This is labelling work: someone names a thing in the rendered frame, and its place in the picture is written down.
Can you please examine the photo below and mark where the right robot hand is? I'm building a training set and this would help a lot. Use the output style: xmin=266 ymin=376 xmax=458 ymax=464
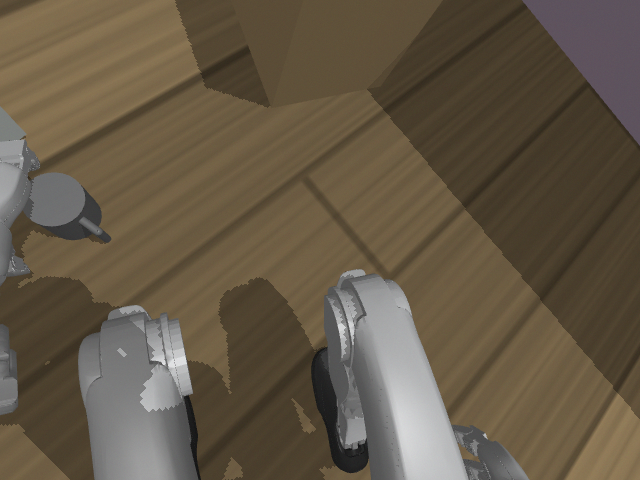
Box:
xmin=451 ymin=425 xmax=529 ymax=480

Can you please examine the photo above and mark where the left robot foot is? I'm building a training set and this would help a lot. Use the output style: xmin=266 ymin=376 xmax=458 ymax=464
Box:
xmin=184 ymin=395 xmax=201 ymax=480

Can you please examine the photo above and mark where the left robot hand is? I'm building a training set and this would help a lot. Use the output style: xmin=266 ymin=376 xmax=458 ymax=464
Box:
xmin=0 ymin=139 xmax=40 ymax=277

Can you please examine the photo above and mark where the left robot arm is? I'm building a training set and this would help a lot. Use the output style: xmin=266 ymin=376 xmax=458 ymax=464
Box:
xmin=0 ymin=222 xmax=18 ymax=415

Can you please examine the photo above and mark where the right robot foot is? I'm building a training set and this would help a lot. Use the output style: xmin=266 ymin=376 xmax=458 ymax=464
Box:
xmin=311 ymin=347 xmax=369 ymax=473

